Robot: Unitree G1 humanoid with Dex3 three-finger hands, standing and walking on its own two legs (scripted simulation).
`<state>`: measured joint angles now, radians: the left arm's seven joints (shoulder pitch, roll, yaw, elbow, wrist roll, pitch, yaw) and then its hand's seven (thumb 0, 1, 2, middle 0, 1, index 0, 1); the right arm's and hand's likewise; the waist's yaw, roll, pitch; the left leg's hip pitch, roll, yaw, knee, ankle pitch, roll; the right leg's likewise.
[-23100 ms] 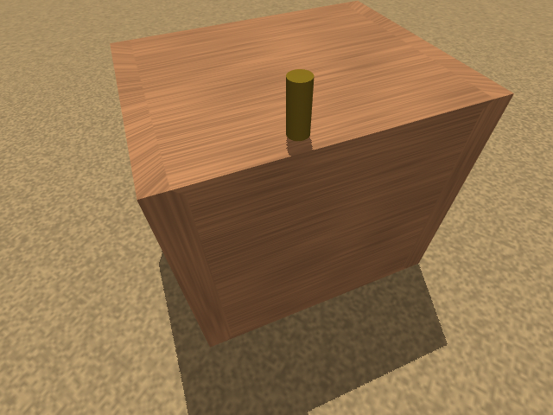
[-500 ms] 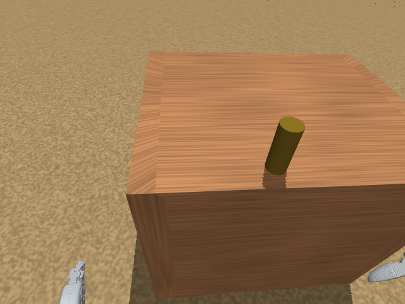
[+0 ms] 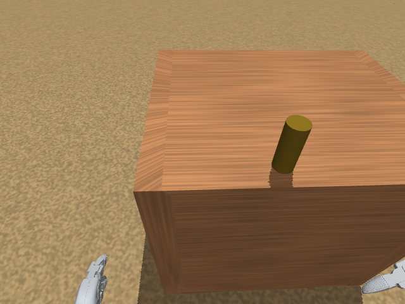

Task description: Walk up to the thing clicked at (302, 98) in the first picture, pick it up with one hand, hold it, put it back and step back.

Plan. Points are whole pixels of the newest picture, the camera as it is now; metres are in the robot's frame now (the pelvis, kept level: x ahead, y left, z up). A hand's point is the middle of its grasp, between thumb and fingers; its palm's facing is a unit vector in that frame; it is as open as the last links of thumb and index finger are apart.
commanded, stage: home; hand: right
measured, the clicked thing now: (290, 146) +0.43 -0.19 +0.09
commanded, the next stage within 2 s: none
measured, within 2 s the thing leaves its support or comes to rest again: neither
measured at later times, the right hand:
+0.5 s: hand (301, 292) +0.17 -0.19 -0.08, palm faces +0.11 +0.97 -0.21, open 17.6 cm
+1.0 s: hand (290, 277) +0.21 -0.18 -0.11, palm faces +0.03 +0.97 -0.26, open 17.4 cm
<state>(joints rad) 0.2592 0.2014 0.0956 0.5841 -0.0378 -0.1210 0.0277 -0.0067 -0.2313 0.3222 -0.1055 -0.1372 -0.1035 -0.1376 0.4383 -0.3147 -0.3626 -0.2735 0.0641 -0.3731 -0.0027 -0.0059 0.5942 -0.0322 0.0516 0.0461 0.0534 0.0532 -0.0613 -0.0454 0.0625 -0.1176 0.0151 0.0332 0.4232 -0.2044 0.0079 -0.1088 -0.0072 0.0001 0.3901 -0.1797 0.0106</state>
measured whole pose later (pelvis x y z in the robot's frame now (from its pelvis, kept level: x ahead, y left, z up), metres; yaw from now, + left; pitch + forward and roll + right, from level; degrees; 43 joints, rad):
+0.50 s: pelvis +0.01 -0.01 +0.00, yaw +0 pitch -2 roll +0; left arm 0.17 0.20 -0.01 0.69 0.00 -0.11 0.05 0.01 0.87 0.88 -0.20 -0.29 -0.20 -0.29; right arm 0.34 -0.17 -0.03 0.43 0.00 -0.20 -0.05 -0.01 0.58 -0.03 0.05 0.04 0.05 0.05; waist -0.02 0.01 0.07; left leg -0.19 0.02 0.03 0.46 -0.22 0.00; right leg -0.20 -0.01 0.00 0.45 -0.21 0.00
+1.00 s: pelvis +0.04 -0.01 +0.00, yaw +1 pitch +0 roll +0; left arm 0.20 0.23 0.00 0.71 0.01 -0.02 0.03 0.01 0.91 0.90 -0.21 -0.30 -0.20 -0.30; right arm 0.20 -0.19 0.00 0.64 -0.02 -0.11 -0.07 0.00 0.53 -0.05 0.05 0.05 0.05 0.06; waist 0.00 0.00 0.03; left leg -0.22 0.01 0.01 0.49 -0.27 0.00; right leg -0.21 -0.01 -0.03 0.48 -0.27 0.00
